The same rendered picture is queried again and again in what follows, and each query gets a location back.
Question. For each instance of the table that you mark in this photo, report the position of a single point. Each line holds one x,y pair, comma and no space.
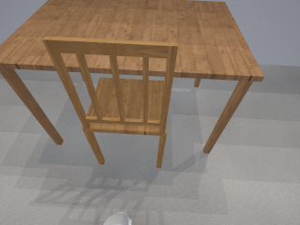
210,46

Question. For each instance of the robot left thigh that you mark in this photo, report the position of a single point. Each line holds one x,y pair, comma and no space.
118,219

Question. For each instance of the chair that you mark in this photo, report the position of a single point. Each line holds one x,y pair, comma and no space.
121,106

